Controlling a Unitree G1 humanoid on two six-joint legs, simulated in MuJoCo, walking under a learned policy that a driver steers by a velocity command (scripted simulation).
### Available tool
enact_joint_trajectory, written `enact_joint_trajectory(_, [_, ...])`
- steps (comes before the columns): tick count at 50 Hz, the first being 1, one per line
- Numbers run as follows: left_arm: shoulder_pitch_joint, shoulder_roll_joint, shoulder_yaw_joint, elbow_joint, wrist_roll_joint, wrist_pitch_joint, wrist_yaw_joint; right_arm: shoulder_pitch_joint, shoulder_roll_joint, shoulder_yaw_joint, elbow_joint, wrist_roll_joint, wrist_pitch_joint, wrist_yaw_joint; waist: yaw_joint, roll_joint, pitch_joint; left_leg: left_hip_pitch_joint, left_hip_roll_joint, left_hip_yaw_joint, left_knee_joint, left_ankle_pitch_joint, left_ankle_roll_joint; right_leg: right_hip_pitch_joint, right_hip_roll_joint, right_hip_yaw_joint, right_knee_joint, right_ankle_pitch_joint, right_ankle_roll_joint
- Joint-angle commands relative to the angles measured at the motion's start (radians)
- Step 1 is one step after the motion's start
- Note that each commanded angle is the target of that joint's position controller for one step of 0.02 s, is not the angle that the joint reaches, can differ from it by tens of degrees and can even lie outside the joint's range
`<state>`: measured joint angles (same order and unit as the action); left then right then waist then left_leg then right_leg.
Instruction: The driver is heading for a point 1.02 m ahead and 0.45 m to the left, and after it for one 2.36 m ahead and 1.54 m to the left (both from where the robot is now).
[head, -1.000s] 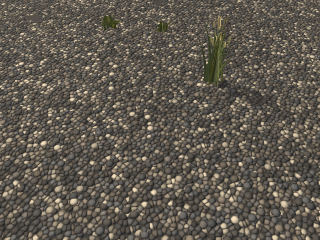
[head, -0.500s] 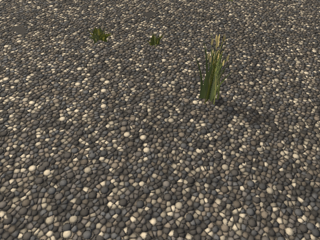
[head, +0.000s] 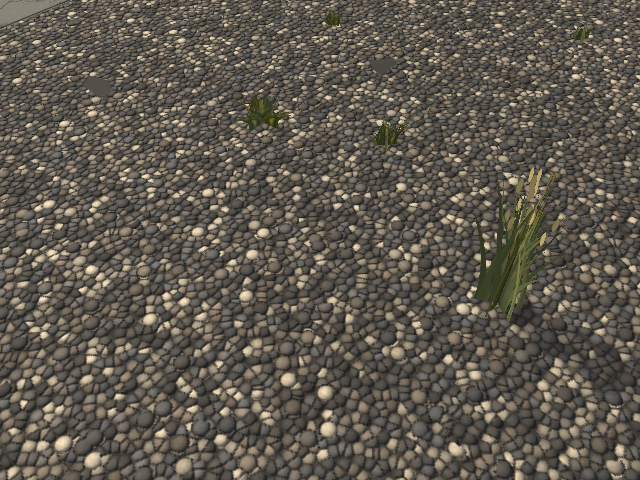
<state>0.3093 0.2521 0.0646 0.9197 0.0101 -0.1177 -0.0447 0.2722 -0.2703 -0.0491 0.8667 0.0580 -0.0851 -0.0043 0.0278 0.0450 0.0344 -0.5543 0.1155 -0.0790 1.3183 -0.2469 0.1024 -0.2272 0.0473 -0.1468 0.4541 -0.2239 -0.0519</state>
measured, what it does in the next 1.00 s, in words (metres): walks ahead, turning left: left foot, then right foot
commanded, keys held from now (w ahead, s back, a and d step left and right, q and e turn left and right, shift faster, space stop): q+shift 0.38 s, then w+q+shift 0.44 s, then w+shift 0.18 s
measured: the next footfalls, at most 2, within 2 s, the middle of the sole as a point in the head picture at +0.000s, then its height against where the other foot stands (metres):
left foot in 0.26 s outside the picture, level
right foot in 0.78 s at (354, 417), level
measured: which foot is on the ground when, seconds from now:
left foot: up 0.00-0.24, down 0.26-0.78, up 0.80-1.00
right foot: down 0.00-0.26, up 0.28-0.76, down 0.78-1.00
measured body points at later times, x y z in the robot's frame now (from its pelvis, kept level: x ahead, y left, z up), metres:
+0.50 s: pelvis +0.30 +0.03 +0.00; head +0.34 +0.06 +0.45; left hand +0.43 +0.35 -0.08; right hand +0.51 -0.20 -0.09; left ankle +0.37 +0.08 -0.73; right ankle +0.43 -0.15 -0.66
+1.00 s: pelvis +0.57 +0.07 +0.00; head +0.58 +0.07 +0.45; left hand +0.37 +0.28 -0.10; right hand +0.88 +0.05 -0.08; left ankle +0.50 +0.23 -0.63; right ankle +0.61 -0.06 -0.73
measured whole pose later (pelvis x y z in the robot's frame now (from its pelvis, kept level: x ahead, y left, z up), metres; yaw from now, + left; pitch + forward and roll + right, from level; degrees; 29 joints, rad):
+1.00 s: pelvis +0.57 +0.07 +0.00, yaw +49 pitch +1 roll -1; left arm 0.42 0.28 0.07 0.78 0.01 -0.12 -0.02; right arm 0.22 -0.29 -0.05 0.58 0.04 -0.04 0.01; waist 0.07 0.06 -0.02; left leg -0.74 0.03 -0.11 1.26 -0.21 0.06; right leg -0.07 0.03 -0.03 0.39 -0.33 -0.02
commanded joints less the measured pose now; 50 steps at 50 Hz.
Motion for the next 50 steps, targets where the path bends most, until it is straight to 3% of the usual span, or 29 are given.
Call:
enact_joint_trajectory(1, [-0.137,0.008,-0.009,-0.052,-0.004,-0.030,0.003,0.076,0.002,-0.007,-0.042,-0.008,0.047,-0.006,-0.075,-0.086,0.079,-0.077,0.084,-0.053,-0.019,0.064,-0.016,-0.087,-0.261,0.138,-0.310,0.245,-0.066])
enact_joint_trajectory(2, [-0.166,0.043,-0.004,-0.056,0.008,-0.030,0.014,0.045,0.005,-0.005,-0.078,-0.022,0.050,-0.008,-0.098,-0.114,0.111,-0.078,0.067,-0.028,-0.085,0.119,-0.035,-0.136,-0.250,0.070,-0.322,0.386,-0.067])
enact_joint_trajectory(4, [-0.196,0.060,-0.005,-0.069,0.016,-0.029,0.041,-0.011,-0.015,-0.009,-0.116,-0.048,0.039,0.004,-0.104,-0.098,0.135,-0.033,0.029,0.048,-0.274,0.281,-0.062,-0.185,-0.193,-0.047,-0.302,0.541,-0.056])
enact_joint_trajectory(6, [-0.144,0.117,0.003,-0.076,0.008,-0.025,0.073,-0.082,-0.001,-0.002,-0.138,-0.056,0.025,0.035,-0.057,-0.037,0.096,0.033,-0.020,0.148,-0.494,0.444,-0.062,-0.117,-0.176,-0.102,-0.260,0.585,-0.039])
enact_joint_trajectory(8, [-0.088,0.185,0.015,-0.074,-0.008,-0.009,0.100,-0.132,-0.014,-0.008,-0.176,-0.056,0.021,0.066,-0.036,-0.044,0.039,0.053,-0.065,0.191,-0.612,0.487,-0.051,0.043,-0.212,-0.101,-0.176,0.727,-0.021])
enact_joint_trajectory(10, [-0.104,0.229,0.031,-0.096,-0.025,0.025,0.115,-0.044,-0.079,-0.036,-0.182,-0.053,0.032,0.082,-0.086,-0.104,-0.039,0.119,-0.133,0.231,-0.640,0.377,-0.024,0.183,-0.243,-0.107,-0.011,0.963,-0.002])
enact_joint_trajectory(12, [-0.169,0.235,0.041,-0.136,-0.033,0.056,0.107,0.225,-0.199,-0.091,-0.137,-0.045,0.050,0.073,-0.222,-0.108,-0.168,0.418,-0.182,0.202,-0.649,0.283,0.036,0.130,-0.255,-0.073,0.353,0.984,0.007])
enact_joint_trajectory(13, [-0.189,0.172,0.025,-0.140,-0.041,0.052,0.083,0.281,-0.226,-0.106,-0.121,-0.033,0.058,0.045,-0.252,0.000,-0.150,0.531,-0.154,0.122,-0.786,0.428,0.069,0.029,-0.149,-0.077,0.670,0.508,0.064])
enact_joint_trajectory(14, [-0.099,-0.003,-0.014,-0.179,0.009,0.036,0.051,0.154,-0.266,-0.098,-0.153,-0.056,0.057,0.031,-0.063,0.342,-0.075,0.626,-0.035,-0.198,-0.726,0.998,0.167,-0.306,0.059,0.000,1.038,-0.436,0.107])
enact_joint_trajectory(15, [0.095,0.037,-0.023,-0.201,-0.004,0.013,0.034,0.077,-0.293,-0.086,-0.239,-0.122,0.029,0.037,0.020,0.303,-0.390,0.799,0.196,-0.716,-0.890,0.815,0.385,-0.429,0.104,0.273,1.224,-0.458,0.108])
enact_joint_trajectory(16, [0.007,0.155,-0.003,-0.212,-0.014,0.006,0.030,0.014,-0.252,-0.092,-0.300,-0.104,0.028,0.049,-0.037,0.078,-0.421,0.775,0.188,-0.749,-0.988,0.451,0.362,-0.439,0.055,0.329,1.181,-0.372,0.072])
enact_joint_trajectory(17, [-0.114,0.170,0.005,-0.247,-0.014,0.013,0.038,-0.028,-0.207,-0.082,-0.308,-0.064,0.028,0.048,-0.025,-0.088,-0.264,0.629,0.136,-0.658,-1.022,0.229,0.301,-0.487,0.020,0.319,1.060,-0.285,0.058])
enact_joint_trajectory(18, [-0.153,0.158,0.005,-0.248,-0.001,0.031,0.054,-0.062,-0.176,-0.072,-0.309,-0.039,0.028,0.041,0.002,-0.171,-0.205,0.512,0.098,-0.603,-1.037,0.145,0.246,-0.462,-0.022,0.320,0.971,-0.233,0.065])
enact_joint_trajectory(19, [-0.169,0.156,0.007,-0.258,0.003,0.049,0.062,-0.084,-0.171,-0.073,-0.319,-0.040,0.033,0.031,0.018,-0.151,-0.172,0.416,0.059,-0.548,-1.041,0.182,0.214,-0.415,-0.037,0.325,0.887,-0.204,0.071])
enact_joint_trajectory(21, [-0.174,0.150,0.015,-0.267,0.002,0.071,0.056,-0.072,-0.154,-0.072,-0.330,-0.039,0.048,0.010,0.022,-0.098,-0.164,0.340,-0.031,-0.472,-1.089,-0.078,0.179,-0.355,-0.060,0.324,0.724,-0.140,0.078])
enact_joint_trajectory(23, [-0.219,0.122,0.013,-0.275,0.005,0.069,0.056,-0.045,-0.169,-0.075,-0.337,-0.033,0.055,-0.012,-0.005,-0.061,-0.137,0.303,-0.063,-0.457,-1.113,-0.226,0.179,-0.360,-0.056,0.307,0.600,-0.075,0.094])
enact_joint_trajectory(26, [-0.303,0.111,0.012,-0.294,-0.002,0.046,0.062,0.006,-0.177,-0.077,-0.333,-0.033,0.061,-0.034,-0.052,0.000,-0.104,0.330,-0.072,-0.465,-1.106,-0.254,0.169,-0.395,-0.040,0.310,0.410,0.015,0.119])
enact_joint_trajectory(33, [-0.398,0.106,0.021,-0.332,-0.029,-0.007,0.053,0.000,-0.159,-0.068,-0.327,-0.021,0.069,-0.018,-0.100,0.106,-0.052,0.296,-0.105,-0.477,-1.031,-0.251,0.117,-0.229,0.006,0.297,0.115,0.095,0.129])
enact_joint_trajectory(36, [-0.353,0.141,0.043,-0.333,-0.053,-0.026,0.048,-0.033,-0.134,-0.058,-0.343,-0.016,0.069,-0.007,-0.076,0.128,-0.040,0.248,-0.097,-0.536,-0.966,-0.286,0.111,-0.077,0.003,0.296,0.040,0.082,0.121])
enact_joint_trajectory(37, [-0.307,0.152,0.052,-0.323,-0.058,-0.033,0.046,-0.053,-0.120,-0.051,-0.352,-0.013,0.069,-0.004,-0.044,0.116,-0.039,0.213,-0.102,-0.536,-0.921,-0.303,0.097,0.007,-0.015,0.287,-0.017,0.109,0.104])
enact_joint_trajectory(38, [-0.242,0.169,0.065,-0.307,-0.056,-0.035,0.047,-0.053,-0.092,-0.040,-0.355,-0.012,0.067,0.000,-0.012,0.085,-0.061,0.145,-0.125,-0.505,-0.838,-0.342,0.067,0.138,-0.053,0.279,-0.051,0.114,0.083])
enact_joint_trajectory(39, [-0.115,0.192,0.075,-0.292,-0.039,-0.038,0.049,-0.031,-0.036,-0.020,-0.353,-0.017,0.064,0.007,0.039,-0.001,-0.147,0.012,-0.176,-0.408,-0.604,-0.450,0.022,0.362,-0.177,0.383,-0.034,0.010,0.029])
enact_joint_trajectory(40, [0.027,0.244,0.080,-0.295,-0.003,-0.036,0.044,-0.012,0.035,0.005,-0.387,-0.016,0.051,0.013,0.066,-0.184,-0.233,-0.195,-0.268,-0.239,-0.317,-0.452,-0.016,0.559,-0.379,0.697,-0.097,-0.297,-0.082])
enact_joint_trajectory(41, [0.005,0.276,0.091,-0.281,0.001,-0.032,0.032,-0.025,-0.042,-0.005,-0.428,0.012,0.040,0.011,0.041,-0.320,-0.152,-0.417,-0.177,-0.166,-0.177,-0.306,-0.035,0.526,-0.481,0.953,-0.201,-0.578,-0.140])
enact_joint_trajectory(42, [-0.012,0.220,0.080,-0.288,-0.012,-0.024,0.033,-0.070,-0.129,-0.024,-0.403,-0.007,0.044,0.003,0.064,-0.231,-0.056,-0.455,-0.116,-0.109,-0.086,-0.214,-0.053,0.444,-0.450,0.881,-0.203,-0.557,-0.115])
enact_joint_trajectory(43, [0.016,0.186,0.065,-0.276,-0.017,-0.014,0.038,-0.074,-0.137,-0.030,-0.385,-0.034,0.046,0.001,0.068,-0.145,-0.017,-0.451,-0.099,-0.080,-0.025,-0.149,-0.055,0.390,-0.395,0.757,-0.191,-0.471,-0.080])
enact_joint_trajectory(44, [0.031,0.168,0.052,-0.267,-0.014,-0.008,0.037,-0.067,-0.107,-0.023,-0.374,-0.047,0.045,0.002,0.058,-0.100,0.005,-0.421,-0.080,-0.066,-0.005,-0.098,-0.050,0.326,-0.339,0.651,-0.197,-0.380,-0.060])
enact_joint_trajectory(47, [0.060,0.130,0.028,-0.216,-0.004,-0.009,0.031,-0.094,-0.054,-0.010,-0.372,-0.021,0.031,0.013,0.032,-0.146,0.065,-0.389,-0.046,-0.058,-0.013,0.013,-0.036,0.197,-0.256,0.480,-0.257,-0.250,-0.059])
enact_joint_trajectory(50, [0.091,0.107,0.014,-0.176,0.002,-0.014,0.028,-0.144,-0.043,-0.006,-0.371,-0.016,0.024,0.015,0.022,-0.138,0.095,-0.433,-0.064,-0.086,-0.088,0.127,-0.048,0.174,-0.239,0.386,-0.282,-0.094,-0.082])
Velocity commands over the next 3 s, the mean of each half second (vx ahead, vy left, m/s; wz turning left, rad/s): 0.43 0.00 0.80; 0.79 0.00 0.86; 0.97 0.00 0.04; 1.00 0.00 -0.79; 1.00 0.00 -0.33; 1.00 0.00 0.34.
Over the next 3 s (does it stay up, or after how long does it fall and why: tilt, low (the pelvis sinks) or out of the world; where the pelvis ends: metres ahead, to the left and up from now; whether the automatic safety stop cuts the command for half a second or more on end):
stays up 2.02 1.09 -0.01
